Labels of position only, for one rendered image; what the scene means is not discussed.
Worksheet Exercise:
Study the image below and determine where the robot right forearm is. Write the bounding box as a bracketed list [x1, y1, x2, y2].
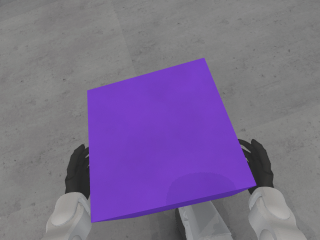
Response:
[248, 186, 307, 240]

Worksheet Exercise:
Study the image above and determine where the robot right hand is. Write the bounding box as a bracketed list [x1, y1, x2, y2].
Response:
[238, 139, 274, 195]

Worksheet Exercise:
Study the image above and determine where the robot left forearm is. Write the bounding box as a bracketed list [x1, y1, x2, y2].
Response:
[41, 192, 92, 240]

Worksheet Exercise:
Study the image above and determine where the right robot foot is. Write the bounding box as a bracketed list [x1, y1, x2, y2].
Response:
[175, 208, 187, 240]

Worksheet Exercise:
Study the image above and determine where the robot left hand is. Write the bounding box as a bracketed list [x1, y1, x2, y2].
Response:
[65, 144, 90, 200]

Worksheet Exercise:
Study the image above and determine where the carton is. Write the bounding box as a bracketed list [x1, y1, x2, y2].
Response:
[87, 58, 257, 223]

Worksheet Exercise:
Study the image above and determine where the robot right shin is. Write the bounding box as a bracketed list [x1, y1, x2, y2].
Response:
[178, 207, 194, 240]

